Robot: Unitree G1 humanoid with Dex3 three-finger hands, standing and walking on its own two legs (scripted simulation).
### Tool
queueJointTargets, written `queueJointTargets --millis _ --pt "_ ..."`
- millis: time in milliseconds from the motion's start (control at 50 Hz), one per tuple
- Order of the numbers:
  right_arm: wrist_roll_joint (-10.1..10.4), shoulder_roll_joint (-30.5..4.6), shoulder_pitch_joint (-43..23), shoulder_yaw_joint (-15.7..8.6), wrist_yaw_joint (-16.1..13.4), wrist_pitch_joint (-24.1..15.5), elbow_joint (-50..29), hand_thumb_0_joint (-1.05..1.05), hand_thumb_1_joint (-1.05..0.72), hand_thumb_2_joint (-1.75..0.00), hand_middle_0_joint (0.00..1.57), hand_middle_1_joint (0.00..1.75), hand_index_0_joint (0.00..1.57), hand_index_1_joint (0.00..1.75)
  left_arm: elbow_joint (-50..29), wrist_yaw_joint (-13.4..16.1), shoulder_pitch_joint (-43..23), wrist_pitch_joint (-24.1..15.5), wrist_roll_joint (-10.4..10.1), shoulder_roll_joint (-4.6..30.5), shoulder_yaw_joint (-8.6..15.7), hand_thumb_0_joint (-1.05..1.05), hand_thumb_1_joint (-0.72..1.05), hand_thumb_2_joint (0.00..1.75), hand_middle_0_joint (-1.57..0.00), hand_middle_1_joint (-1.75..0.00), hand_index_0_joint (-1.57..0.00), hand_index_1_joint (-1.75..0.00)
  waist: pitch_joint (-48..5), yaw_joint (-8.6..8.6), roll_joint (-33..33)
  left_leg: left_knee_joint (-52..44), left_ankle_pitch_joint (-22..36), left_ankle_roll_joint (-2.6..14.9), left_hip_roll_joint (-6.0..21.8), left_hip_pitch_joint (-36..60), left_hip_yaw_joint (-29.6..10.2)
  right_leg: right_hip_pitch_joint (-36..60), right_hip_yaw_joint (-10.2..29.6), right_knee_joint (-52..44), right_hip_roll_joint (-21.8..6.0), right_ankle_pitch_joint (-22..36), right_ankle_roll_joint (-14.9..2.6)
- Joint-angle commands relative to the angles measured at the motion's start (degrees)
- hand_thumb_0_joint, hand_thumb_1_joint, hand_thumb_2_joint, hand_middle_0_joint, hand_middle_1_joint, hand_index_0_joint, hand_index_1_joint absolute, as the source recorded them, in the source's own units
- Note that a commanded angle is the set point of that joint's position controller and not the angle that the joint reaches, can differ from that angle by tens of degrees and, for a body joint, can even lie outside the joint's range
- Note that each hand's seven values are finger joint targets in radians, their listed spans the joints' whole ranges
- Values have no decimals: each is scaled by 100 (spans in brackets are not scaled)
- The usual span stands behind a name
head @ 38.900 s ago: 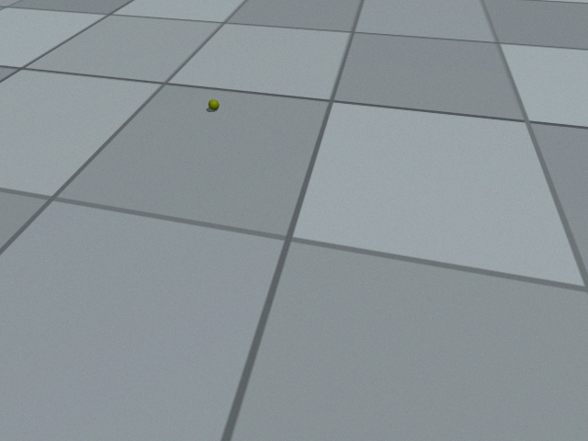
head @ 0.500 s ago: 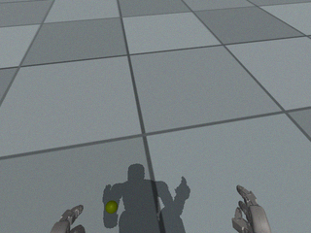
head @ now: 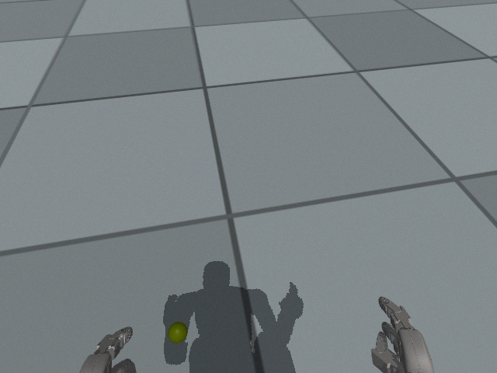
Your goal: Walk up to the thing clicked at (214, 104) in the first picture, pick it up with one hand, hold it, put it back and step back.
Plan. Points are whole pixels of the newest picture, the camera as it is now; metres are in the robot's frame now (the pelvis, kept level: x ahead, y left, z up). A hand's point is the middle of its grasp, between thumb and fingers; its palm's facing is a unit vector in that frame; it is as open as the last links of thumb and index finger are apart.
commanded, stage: home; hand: left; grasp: from above
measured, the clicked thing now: (177, 332) +0.43 +0.26 -0.68
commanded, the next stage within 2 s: stand in 0.12 s
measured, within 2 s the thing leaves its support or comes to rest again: neither
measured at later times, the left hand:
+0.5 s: hand out of the picture +0.11 +0.24 -0.10, palm faces +0.03 -0.94 -0.34, open 7.4 cm
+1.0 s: hand out of the picture +0.03 +0.24 -0.10, palm faces +0.04 -0.94 -0.33, open 7.4 cm
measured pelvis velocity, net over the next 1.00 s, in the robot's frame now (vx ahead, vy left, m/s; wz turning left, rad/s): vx -0.01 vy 0.00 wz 0.00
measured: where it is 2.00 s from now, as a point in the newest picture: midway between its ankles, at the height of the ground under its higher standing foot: outside the picture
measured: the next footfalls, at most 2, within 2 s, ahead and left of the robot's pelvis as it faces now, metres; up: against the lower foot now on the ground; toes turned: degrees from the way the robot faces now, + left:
none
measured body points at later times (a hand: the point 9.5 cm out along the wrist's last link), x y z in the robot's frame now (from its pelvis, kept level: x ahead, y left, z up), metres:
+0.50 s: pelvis -0.01 +0.00 +0.03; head +0.01 +0.01 +0.48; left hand +0.10 +0.28 -0.08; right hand +0.10 -0.28 -0.09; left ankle +0.00 +0.13 -0.68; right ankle +0.00 -0.14 -0.68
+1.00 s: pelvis -0.01 +0.00 +0.06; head -0.01 -0.01 +0.51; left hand +0.03 +0.29 -0.07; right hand +0.06 -0.28 -0.08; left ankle +0.00 +0.13 -0.68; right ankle +0.00 -0.14 -0.68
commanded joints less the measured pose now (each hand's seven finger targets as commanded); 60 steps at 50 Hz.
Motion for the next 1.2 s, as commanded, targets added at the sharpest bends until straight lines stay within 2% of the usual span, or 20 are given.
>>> queueJointTargets --millis 0,20,40,180,200,220,240,260,280,340,420,540,600,660,680,760,860,920,1080,1180 --pt "7 -715 -390 -308 -41 -336 -939 0 -90 -90 20 30 20 30 -1099 69 -190 -306 25 584 329 0 90 90 -20 -30 -20 -30 -445 -2 48 -973 1448 146 -181 529 85 283 -165 -815 223 1245 -145" --pt "6 -736 -344 -322 -42 -331 -901 0 -90 -90 20 30 20 30 -985 73 -66 -291 18 638 397 0 90 90 -20 -30 -20 -30 -539 -7 -16 -973 1434 153 -184 545 69 329 -157 -808 226 1229 -150" --pt "6 -723 -376 -318 -38 -342 -936 0 -90 -90 20 30 20 30 -1108 60 -176 -307 29 563 291 0 90 90 -20 -30 -20 -30 -554 -12 52 -983 1483 143 -177 607 90 310 -157 -796 230 1268 -149" --pt "6 -755 -339 -343 -44 -325 -927 0 -90 -90 20 30 20 30 -1079 71 -159 -285 37 648 350 0 90 90 -20 -30 -20 -30 -579 -35 40 -967 1394 147 -184 613 110 277 -139 -816 218 1183 -147" --pt "-735 -1373 -701 -517 298 305 499 0 -90 -90 20 30 20 30 931 306 -1806 -1526 636 1114 319 0 90 90 -20 -30 -20 -30 964 430 -161 -1541 2369 434 52 624 -99 1159 305 -969 -208 1200 -350" --pt "-710 -1461 -728 -649 453 530 533 0 -90 -90 20 30 20 30 1880 277 -1204 -1922 687 1169 449 0 90 90 -20 -30 -20 -30 397 433 -553 -1422 2336 520 -10 1018 44 1302 588 -1168 -274 1197 -550" --pt "-751 -1463 -667 -649 560 655 364 0 -90 -90 20 30 20 30 2103 241 -1183 -2113 686 1180 388 0 90 90 -20 -30 -20 -30 437 303 -526 -1420 2094 518 -60 1129 -28 1089 721 -1351 -269 1071 -650" --pt "-669 -1443 -676 -645 657 712 459 0 -90 -90 20 30 20 30 2409 224 -1229 -2267 724 1325 326 0 90 90 -20 -30 -20 -30 272 337 -378 -1507 1959 501 -75 1320 -54 1422 745 -1308 -348 1239 -632" --pt "-500 -1287 -670 -628 761 742 649 0 -90 -90 20 30 20 30 2661 194 -1389 -2356 702 1263 333 0 90 90 -20 -30 -20 -30 117 324 -380 -1521 2022 474 -107 1507 23 1592 844 -1335 -451 1500 -608" --pt "-311 -1222 -739 -666 935 824 909 0 -90 -90 20 30 20 30 3389 167 -1722 -2438 586 1249 360 0 90 90 -20 -30 -20 -30 139 370 -554 -1761 1677 423 -147 1746 -5 1664 791 -1712 -487 1187 -472" --pt "-362 -1279 -784 -684 955 921 1300 0 -90 -90 20 30 20 30 4319 187 -1861 -2593 560 1155 355 0 90 90 -20 -30 -20 -30 393 388 -84 -2455 1775 500 113 2032 -357 1799 484 -1749 -325 1271 -300" --pt "-310 -1357 -755 -658 887 1062 1792 0 -90 -90 20 30 20 30 5354 167 -1910 -2707 517 1171 347 0 90 90 -20 -30 -20 -30 741 351 -53 -3125 1650 408 166 2261 -381 2283 485 -2386 -367 1486 -297" --pt "-280 -1400 -749 -644 862 1091 2039 0 -90 -90 20 30 20 30 5812 173 -1817 -2722 482 1194 320 0 90 90 -20 -30 -20 -30 744 362 -12 -3367 1936 381 231 2529 -417 2579 467 -2681 -415 1779 -255" --pt "-238 -1399 -642 -615 830 1119 2282 0 -90 -90 20 30 20 30 6159 185 -1834 -2762 459 1286 310 0 90 90 -20 -30 -20 -30 717 307 -273 -3287 2765 319 207 2985 -249 2749 535 -2916 -533 2413 -267" --pt "-233 -1416 -591 -618 813 1129 2360 0 -90 -90 20 30 20 30 6241 197 -1923 -2753 444 1313 308 0 90 90 -20 -30 -20 -30 715 257 -234 -3388 2818 306 210 2979 -222 2874 549 -2958 -551 2461 -252" --pt "-205 -1444 -732 -590 810 1170 2579 0 -90 -90 20 30 20 30 6576 204 -1939 -2729 451 1317 260 0 90 90 -20 -30 -20 -30 883 313 -203 -3638 2691 284 271 3153 -244 2917 485 -3225 -527 2259 -208" --pt "-204 -1438 -775 -561 829 1212 2770 0 -90 -90 20 30 20 30 6853 182 -2016 -2714 467 1406 249 0 90 90 -20 -30 -20 -30 1174 297 -230 -4047 1872 234 272 3044 -283 2892 492 -3472 -496 1706 -209" --pt "-202 -1443 -827 -553 854 1232 2839 0 -90 -90 20 30 20 30 6934 168 -2069 -2735 475 1400 234 0 90 90 -20 -30 -20 -30 1262 293 -219 -4092 1770 218 251 2941 -261 2931 495 -3610 -495 1580 -172" --pt "-190 -1499 -884 -543 889 1243 2970 0 -90 -90 20 30 20 30 7057 140 -2188 -2767 454 1491 234 0 90 90 -20 -30 -20 -30 1235 280 -222 -4144 1640 213 278 2977 -251 2929 552 -3798 -532 1430 -187" --pt "-186 -1504 -930 -505 898 1214 3011 0 -90 -90 20 30 20 30 7089 135 -2266 -2800 433 1547 236 0 90 90 -20 -30 -20 -30 1079 290 -280 -4130 2042 207 316 3071 -229 3088 568 -3812 -566 1719 -203"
